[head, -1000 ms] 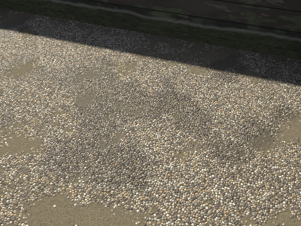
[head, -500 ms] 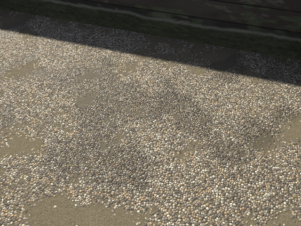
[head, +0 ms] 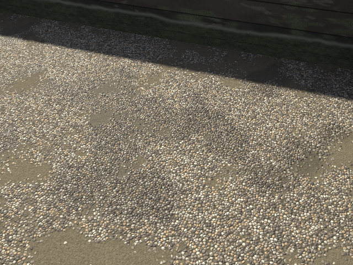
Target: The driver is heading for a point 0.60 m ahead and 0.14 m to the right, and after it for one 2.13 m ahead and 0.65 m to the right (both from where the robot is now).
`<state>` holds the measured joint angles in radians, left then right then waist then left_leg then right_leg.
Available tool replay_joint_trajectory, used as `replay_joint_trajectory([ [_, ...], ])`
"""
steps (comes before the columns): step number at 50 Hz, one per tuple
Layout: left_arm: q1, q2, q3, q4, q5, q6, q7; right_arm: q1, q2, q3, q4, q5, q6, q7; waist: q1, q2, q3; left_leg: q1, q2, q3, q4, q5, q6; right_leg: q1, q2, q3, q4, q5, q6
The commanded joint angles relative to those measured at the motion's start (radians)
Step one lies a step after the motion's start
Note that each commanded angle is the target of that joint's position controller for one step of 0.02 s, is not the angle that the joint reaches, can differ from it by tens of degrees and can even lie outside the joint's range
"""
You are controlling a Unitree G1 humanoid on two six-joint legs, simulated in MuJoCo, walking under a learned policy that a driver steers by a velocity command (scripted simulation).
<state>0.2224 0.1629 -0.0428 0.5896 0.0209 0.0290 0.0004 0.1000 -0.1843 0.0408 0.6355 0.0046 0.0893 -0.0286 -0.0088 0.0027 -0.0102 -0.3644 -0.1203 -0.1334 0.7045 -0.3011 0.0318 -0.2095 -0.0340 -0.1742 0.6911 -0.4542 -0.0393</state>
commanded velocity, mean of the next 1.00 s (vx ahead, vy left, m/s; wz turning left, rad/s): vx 0.50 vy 0.00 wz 0.00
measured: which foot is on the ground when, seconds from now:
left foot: down 0.00-1.00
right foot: down 0.00-1.00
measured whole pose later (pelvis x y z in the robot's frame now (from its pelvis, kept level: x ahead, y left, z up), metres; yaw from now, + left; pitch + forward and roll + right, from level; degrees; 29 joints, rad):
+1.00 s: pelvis +0.00 +0.00 +0.00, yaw +0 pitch -2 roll +0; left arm 0.22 0.16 -0.05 0.58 0.02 0.04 0.00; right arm 0.09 -0.18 0.04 0.64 0.00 0.08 -0.02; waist -0.01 0.00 -0.01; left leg -0.37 -0.11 -0.11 0.70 -0.29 0.03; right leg -0.21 -0.04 -0.18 0.69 -0.45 -0.04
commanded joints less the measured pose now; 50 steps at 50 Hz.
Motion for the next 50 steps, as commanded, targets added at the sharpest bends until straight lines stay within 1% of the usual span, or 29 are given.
replay_joint_trajectory([
  [1,-0.087,0.091,0.025,-0.106,-0.004,-0.005,0.008,-0.140,-0.072,-0.020,-0.115,-0.010,-0.020,0.016,-0.010,-0.031,0.020,-0.099,0.066,0.005,-0.059,0.387,0.027,0.029,-0.108,0.113,-0.124,0.356,-0.023],
  [2,-0.024,0.087,0.028,-0.079,0.007,-0.006,0.007,-0.053,-0.071,-0.019,-0.076,-0.019,-0.025,0.005,-0.001,-0.022,-0.100,-0.004,0.057,-0.004,-0.095,0.250,0.028,0.065,-0.090,0.085,-0.124,0.222,-0.027],
  [3,-0.028,0.074,0.022,-0.083,0.006,-0.001,0.005,-0.074,-0.071,-0.019,-0.079,-0.013,-0.025,0.003,0.005,-0.009,-0.068,-0.014,0.056,-0.014,-0.098,0.225,0.030,0.046,-0.075,0.082,-0.133,0.167,-0.023],
  [4,-0.040,0.069,0.020,-0.086,0.006,0.001,0.005,-0.088,-0.069,-0.019,-0.084,-0.011,-0.023,0.003,0.004,-0.010,-0.050,-0.020,0.057,-0.017,-0.101,0.214,0.030,0.035,-0.073,0.083,-0.139,0.146,-0.023],
  [7,-0.049,0.069,0.019,-0.089,0.004,0.004,0.003,-0.091,-0.072,-0.018,-0.084,-0.009,-0.021,0.004,0.001,-0.010,-0.030,-0.033,0.061,-0.024,-0.108,0.202,0.031,0.026,-0.068,0.081,-0.141,0.122,-0.022],
  [10,-0.043,0.070,0.020,-0.088,0.004,0.002,0.002,-0.090,-0.074,-0.019,-0.082,-0.009,-0.023,0.003,0.003,-0.003,-0.031,-0.036,0.063,-0.028,-0.113,0.195,0.032,0.032,-0.068,0.083,-0.141,0.122,-0.024],
  [11,-0.049,0.072,0.020,-0.090,-0.002,-0.008,0.001,-0.098,-0.081,-0.022,-0.086,0.000,-0.020,-0.001,0.002,0.004,-0.031,-0.034,0.066,-0.034,-0.112,0.200,0.033,0.028,-0.062,0.082,-0.132,0.132,-0.020],
  [14,-0.046,0.068,0.019,-0.089,-0.002,-0.017,0.000,-0.094,-0.080,-0.022,-0.087,0.000,-0.017,-0.003,0.000,0.004,-0.041,-0.042,0.071,-0.045,-0.118,0.193,0.035,0.041,-0.058,0.082,-0.123,0.145,-0.020],
  [18,-0.040,0.069,0.018,-0.089,0.000,-0.017,0.000,-0.096,-0.077,-0.021,-0.089,-0.001,-0.017,-0.003,0.001,-0.004,-0.042,-0.042,0.067,-0.035,-0.108,0.197,0.032,0.042,-0.064,0.086,-0.127,0.163,-0.022],
  [19,-0.082,0.088,0.023,-0.108,-0.004,-0.006,0.006,-0.143,-0.069,-0.020,-0.112,-0.009,-0.021,0.015,-0.009,-0.029,0.020,-0.094,0.069,0.007,-0.062,0.383,0.027,0.027,-0.106,0.115,-0.125,0.352,-0.022],
  [20,-0.018,0.087,0.027,-0.081,0.007,-0.006,0.006,-0.057,-0.069,-0.018,-0.073,-0.019,-0.026,0.004,0.001,-0.022,-0.100,0.000,0.060,-0.001,-0.097,0.246,0.027,0.062,-0.089,0.086,-0.126,0.218,-0.027],
  [21,-0.021,0.072,0.020,-0.084,0.006,-0.002,0.004,-0.078,-0.068,-0.019,-0.077,-0.014,-0.025,0.003,0.006,-0.008,-0.067,-0.010,0.058,-0.010,-0.100,0.220,0.030,0.043,-0.074,0.084,-0.135,0.167,-0.024],
  [22,-0.033,0.068,0.019,-0.087,0.006,0.001,0.004,-0.092,-0.067,-0.018,-0.081,-0.012,-0.024,0.003,0.005,-0.011,-0.049,-0.016,0.059,-0.012,-0.102,0.209,0.030,0.032,-0.074,0.085,-0.142,0.148,-0.024],
  [24,-0.043,0.069,0.019,-0.089,0.003,0.003,0.003,-0.095,-0.067,-0.018,-0.082,-0.012,-0.022,0.004,0.002,-0.015,-0.034,-0.020,0.062,-0.014,-0.105,0.203,0.030,0.022,-0.069,0.083,-0.145,0.132,-0.024],
  [25,-0.050,0.070,0.018,-0.093,-0.002,-0.005,0.001,-0.103,-0.076,-0.021,-0.086,-0.001,-0.018,0.000,0.001,-0.007,-0.030,-0.025,0.065,-0.022,-0.105,0.206,0.030,0.015,-0.064,0.081,-0.137,0.135,-0.019],
  [28,-0.043,0.067,0.017,-0.092,-0.002,-0.016,-0.001,-0.097,-0.078,-0.021,-0.086,-0.001,-0.016,-0.003,0.000,0.003,-0.040,-0.034,0.072,-0.037,-0.115,0.191,0.033,0.031,-0.059,0.082,-0.126,0.139,-0.020],
  [33,-0.038,0.069,0.017,-0.091,-0.001,-0.017,-0.001,-0.100,-0.075,-0.021,-0.088,-0.002,-0.018,-0.003,0.001,-0.004,-0.039,-0.038,0.069,-0.029,-0.107,0.194,0.031,0.034,-0.065,0.088,-0.130,0.160,-0.023],
  [34,-0.080,0.089,0.022,-0.110,-0.004,-0.005,0.005,-0.147,-0.068,-0.020,-0.110,-0.010,-0.022,0.015,-0.009,-0.027,0.023,-0.090,0.071,0.012,-0.062,0.380,0.026,0.020,-0.106,0.116,-0.128,0.349,-0.022],
  [35,-0.024,0.089,0.026,-0.086,0.002,-0.014,0.004,-0.070,-0.074,-0.022,-0.076,-0.010,-0.023,0.000,-0.001,-0.017,-0.098,0.006,0.063,0.000,-0.095,0.252,0.026,0.050,-0.082,0.084,-0.120,0.217,-0.022],
  [36,-0.020,0.070,0.019,-0.087,0.005,-0.006,0.002,-0.080,-0.068,-0.019,-0.076,-0.014,-0.024,0.001,0.005,-0.007,-0.073,-0.007,0.061,-0.010,-0.101,0.216,0.030,0.042,-0.072,0.083,-0.133,0.163,-0.023],
  [37,-0.031,0.065,0.017,-0.089,0.005,-0.002,0.002,-0.095,-0.065,-0.018,-0.080,-0.012,-0.023,0.002,0.006,-0.009,-0.050,-0.015,0.062,-0.011,-0.103,0.204,0.029,0.029,-0.072,0.086,-0.141,0.144,-0.024],
  [38,-0.038,0.064,0.016,-0.090,0.005,0.001,0.002,-0.099,-0.064,-0.017,-0.082,-0.011,-0.023,0.003,0.003,-0.014,-0.042,-0.019,0.062,-0.011,-0.103,0.197,0.029,0.025,-0.073,0.086,-0.145,0.135,-0.025],
  [39,-0.049,0.068,0.017,-0.095,-0.002,-0.006,0.001,-0.108,-0.072,-0.021,-0.086,-0.003,-0.019,0.000,0.002,-0.009,-0.033,-0.017,0.066,-0.016,-0.103,0.204,0.028,0.011,-0.064,0.083,-0.139,0.139,-0.020],
  [42,-0.042,0.066,0.016,-0.094,-0.002,-0.015,-0.002,-0.101,-0.076,-0.021,-0.086,-0.002,-0.016,-0.003,0.000,0.000,-0.040,-0.030,0.072,-0.030,-0.112,0.189,0.031,0.025,-0.061,0.084,-0.130,0.138,-0.020],
  [46,-0.038,0.067,0.016,-0.093,-0.001,-0.017,-0.002,-0.102,-0.074,-0.021,-0.086,-0.002,-0.018,-0.003,0.001,-0.003,-0.038,-0.035,0.070,-0.027,-0.109,0.189,0.030,0.029,-0.064,0.088,-0.131,0.153,-0.022],
  [47,-0.080,0.087,0.021,-0.112,-0.005,-0.005,0.004,-0.149,-0.067,-0.020,-0.109,-0.009,-0.022,0.015,-0.009,-0.026,0.023,-0.087,0.073,0.014,-0.064,0.377,0.026,0.016,-0.105,0.116,-0.129,0.344,-0.022],
  [48,-0.023,0.088,0.025,-0.088,0.001,-0.014,0.004,-0.072,-0.073,-0.021,-0.075,-0.010,-0.024,0.000,-0.001,-0.017,-0.097,0.008,0.065,0.002,-0.097,0.248,0.026,0.046,-0.081,0.085,-0.122,0.210,-0.021],
  [49,-0.018,0.069,0.018,-0.088,0.005,-0.006,0.001,-0.082,-0.067,-0.018,-0.075,-0.014,-0.024,0.001,0.005,-0.006,-0.072,-0.006,0.063,-0.008,-0.103,0.212,0.029,0.039,-0.071,0.084,-0.134,0.158,-0.023],
  [50,-0.029,0.064,0.016,-0.091,0.005,-0.002,0.002,-0.097,-0.064,-0.017,-0.079,-0.012,-0.024,0.002,0.007,-0.009,-0.049,-0.014,0.063,-0.008,-0.105,0.199,0.028,0.026,-0.072,0.088,-0.143,0.141,-0.024],
])
Keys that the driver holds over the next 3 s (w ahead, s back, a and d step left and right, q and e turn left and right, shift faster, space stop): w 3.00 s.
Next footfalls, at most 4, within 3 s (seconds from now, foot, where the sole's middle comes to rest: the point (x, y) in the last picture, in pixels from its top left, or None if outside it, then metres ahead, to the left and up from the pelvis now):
none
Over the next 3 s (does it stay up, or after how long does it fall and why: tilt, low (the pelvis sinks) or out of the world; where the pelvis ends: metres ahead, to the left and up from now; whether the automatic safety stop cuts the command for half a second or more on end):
stays up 0.00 0.00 0.00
